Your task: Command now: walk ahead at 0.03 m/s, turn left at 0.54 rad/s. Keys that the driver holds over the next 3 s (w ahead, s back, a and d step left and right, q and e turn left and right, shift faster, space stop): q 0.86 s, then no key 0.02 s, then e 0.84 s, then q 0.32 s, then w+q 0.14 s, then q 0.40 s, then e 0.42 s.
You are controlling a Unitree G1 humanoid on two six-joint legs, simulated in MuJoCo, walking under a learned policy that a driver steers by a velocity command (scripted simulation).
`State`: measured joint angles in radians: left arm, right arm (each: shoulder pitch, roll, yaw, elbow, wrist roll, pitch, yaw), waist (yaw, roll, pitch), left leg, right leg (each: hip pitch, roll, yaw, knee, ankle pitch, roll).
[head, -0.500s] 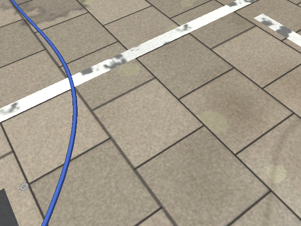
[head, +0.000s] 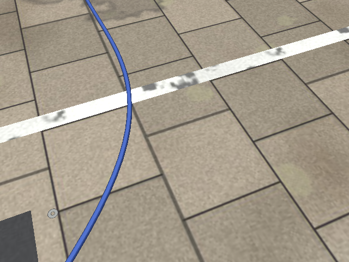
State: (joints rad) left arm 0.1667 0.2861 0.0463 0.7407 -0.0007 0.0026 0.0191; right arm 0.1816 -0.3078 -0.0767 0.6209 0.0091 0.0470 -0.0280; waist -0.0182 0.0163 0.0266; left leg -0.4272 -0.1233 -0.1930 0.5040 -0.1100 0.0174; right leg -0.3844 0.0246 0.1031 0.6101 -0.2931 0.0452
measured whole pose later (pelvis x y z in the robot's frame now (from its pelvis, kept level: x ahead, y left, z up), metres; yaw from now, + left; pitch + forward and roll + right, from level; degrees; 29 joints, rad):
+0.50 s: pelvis +0.00 +0.01 +0.00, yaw +18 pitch +2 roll +0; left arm 0.15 0.32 0.08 0.73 0.01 0.02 0.02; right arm 0.17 -0.30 -0.08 0.58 0.00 0.05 0.01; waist 0.02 -0.04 0.05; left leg -0.31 -0.02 0.00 0.57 -0.30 0.05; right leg -0.40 -0.09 -0.05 0.88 -0.51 0.06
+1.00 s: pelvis +0.01 -0.01 +0.01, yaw +34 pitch +1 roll +0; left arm 0.17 0.26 0.06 0.71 0.02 -0.02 0.00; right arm 0.15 -0.33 -0.08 0.64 0.00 0.04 -0.03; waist 0.01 0.05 0.03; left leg -0.42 -0.11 -0.19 0.93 -0.50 -0.05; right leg -0.26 0.03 0.05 0.48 -0.24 -0.02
